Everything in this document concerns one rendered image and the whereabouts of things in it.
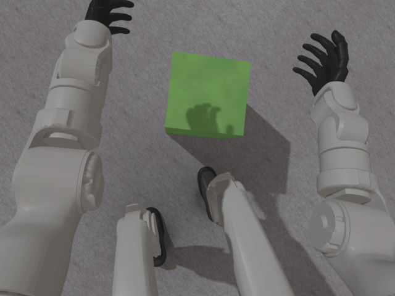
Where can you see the robot left upper arm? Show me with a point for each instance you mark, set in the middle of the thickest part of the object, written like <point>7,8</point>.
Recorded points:
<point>54,187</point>

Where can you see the robot right shin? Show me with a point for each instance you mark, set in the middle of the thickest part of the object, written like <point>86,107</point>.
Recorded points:
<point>225,176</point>

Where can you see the robot left hand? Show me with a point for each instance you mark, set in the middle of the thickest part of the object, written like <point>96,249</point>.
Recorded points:
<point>99,11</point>

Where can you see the right robot forearm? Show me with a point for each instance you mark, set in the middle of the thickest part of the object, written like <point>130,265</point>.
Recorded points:
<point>343,149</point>

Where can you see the left robot thigh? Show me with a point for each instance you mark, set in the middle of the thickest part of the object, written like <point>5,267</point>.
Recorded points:
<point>134,273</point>

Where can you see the carton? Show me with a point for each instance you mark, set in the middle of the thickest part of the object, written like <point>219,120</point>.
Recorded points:
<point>207,96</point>

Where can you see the left robot forearm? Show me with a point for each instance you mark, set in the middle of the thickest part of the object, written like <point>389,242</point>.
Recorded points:
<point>72,113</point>

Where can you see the robot right upper arm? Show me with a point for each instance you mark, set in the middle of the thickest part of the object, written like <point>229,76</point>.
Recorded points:
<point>358,241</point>

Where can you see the robot right hand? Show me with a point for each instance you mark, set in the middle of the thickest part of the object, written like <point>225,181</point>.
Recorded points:
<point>334,65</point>

